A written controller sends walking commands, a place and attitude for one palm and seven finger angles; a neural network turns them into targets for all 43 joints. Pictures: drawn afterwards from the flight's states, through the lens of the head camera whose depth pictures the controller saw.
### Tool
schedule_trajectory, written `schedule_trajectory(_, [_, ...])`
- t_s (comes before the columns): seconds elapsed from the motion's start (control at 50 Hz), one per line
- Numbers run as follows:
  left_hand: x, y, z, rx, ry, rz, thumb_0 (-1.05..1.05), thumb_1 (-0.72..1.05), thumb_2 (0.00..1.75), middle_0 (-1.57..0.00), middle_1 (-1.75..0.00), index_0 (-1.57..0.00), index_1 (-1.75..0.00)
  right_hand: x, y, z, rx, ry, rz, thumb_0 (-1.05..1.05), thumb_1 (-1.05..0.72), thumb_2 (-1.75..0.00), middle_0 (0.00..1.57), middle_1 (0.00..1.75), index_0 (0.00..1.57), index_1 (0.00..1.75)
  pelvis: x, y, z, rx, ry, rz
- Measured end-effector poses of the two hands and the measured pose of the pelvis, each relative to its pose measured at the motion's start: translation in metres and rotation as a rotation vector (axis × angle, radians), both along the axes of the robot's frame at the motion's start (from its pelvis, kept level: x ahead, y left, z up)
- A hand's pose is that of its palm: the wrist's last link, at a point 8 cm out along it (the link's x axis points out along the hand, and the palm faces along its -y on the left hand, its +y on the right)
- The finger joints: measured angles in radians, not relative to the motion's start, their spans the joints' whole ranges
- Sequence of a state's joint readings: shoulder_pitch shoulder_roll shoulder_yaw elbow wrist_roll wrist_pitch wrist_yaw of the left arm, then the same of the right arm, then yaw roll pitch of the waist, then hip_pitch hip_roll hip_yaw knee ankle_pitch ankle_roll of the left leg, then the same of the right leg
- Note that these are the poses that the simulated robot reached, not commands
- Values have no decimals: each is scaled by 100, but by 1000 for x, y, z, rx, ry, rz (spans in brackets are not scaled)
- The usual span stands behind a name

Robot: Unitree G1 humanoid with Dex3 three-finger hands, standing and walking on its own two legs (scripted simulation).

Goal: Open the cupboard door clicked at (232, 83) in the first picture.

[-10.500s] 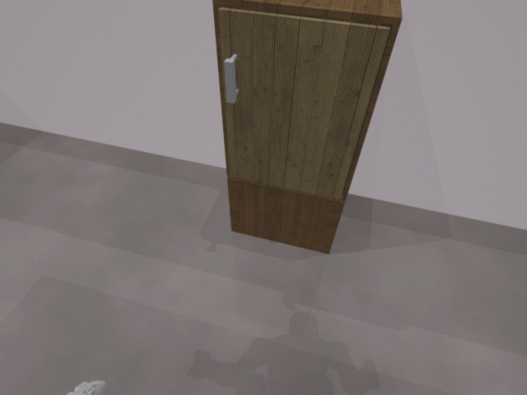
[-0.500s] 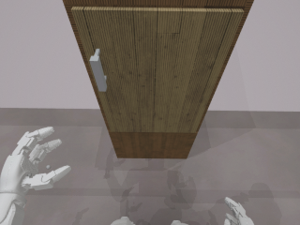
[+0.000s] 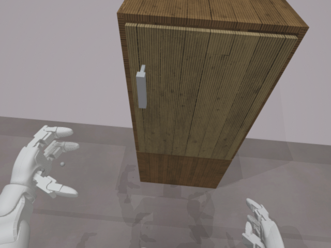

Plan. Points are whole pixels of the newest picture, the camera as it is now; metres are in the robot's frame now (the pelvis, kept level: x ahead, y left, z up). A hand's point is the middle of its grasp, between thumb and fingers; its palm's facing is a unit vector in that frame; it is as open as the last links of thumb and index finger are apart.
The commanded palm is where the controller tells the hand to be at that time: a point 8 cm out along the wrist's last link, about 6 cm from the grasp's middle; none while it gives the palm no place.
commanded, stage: raise the hand with hooked fingers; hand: left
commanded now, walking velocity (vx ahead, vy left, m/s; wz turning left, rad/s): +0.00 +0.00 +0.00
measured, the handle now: (143, 86) +0.55 +0.12 +0.08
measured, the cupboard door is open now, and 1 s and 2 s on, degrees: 0 0 0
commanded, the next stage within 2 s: move the hooked fingers beside the handle in 0.74 s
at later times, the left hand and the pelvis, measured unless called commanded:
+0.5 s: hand (67, 147) +0.30 +0.25 +0.10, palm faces +0.01 -1.00 +0.00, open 14.0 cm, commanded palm +0.27 +0.30 +0.10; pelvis +0.00 -0.02 +0.01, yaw -1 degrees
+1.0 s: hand (77, 146) +0.30 +0.23 +0.10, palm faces +0.04 -1.00 -0.01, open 14.0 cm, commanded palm +0.28 +0.28 +0.10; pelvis +0.00 -0.04 +0.01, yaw +0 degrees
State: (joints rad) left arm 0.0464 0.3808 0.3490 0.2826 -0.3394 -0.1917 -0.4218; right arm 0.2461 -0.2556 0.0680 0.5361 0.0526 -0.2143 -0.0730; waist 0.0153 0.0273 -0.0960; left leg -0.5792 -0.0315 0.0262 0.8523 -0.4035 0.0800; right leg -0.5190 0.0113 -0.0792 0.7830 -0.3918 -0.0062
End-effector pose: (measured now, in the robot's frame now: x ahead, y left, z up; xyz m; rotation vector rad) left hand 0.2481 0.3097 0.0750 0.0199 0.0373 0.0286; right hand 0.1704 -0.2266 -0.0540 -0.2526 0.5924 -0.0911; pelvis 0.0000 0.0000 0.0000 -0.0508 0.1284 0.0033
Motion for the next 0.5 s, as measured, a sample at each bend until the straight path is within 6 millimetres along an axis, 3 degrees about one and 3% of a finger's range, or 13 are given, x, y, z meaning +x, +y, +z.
schedule_trajectory(0.12, [6,7,12,17,-30,4,-1,-49,31,-30,-119,-30,-119,-10,2,-2,-12,42,6,1,-90,-90,20,30,21,30,-2,0,4,1,-19,0])
schedule_trajectory(0.28, [26,17,29,6,-35,-3,-1,-50,30,-30,-120,-30,-120,-30,-16,-5,-31,106,-41,1,-90,-90,20,30,21,30,0,-5,9,6,-29,1])
schedule_trajectory(0.5, [30,-7,21,-17,-20,-21,-1,-50,30,-30,-120,-30,-120,-38,-43,-3,-46,121,-73,1,-90,-90,20,30,21,30,5,-18,11,17,-17,-14])
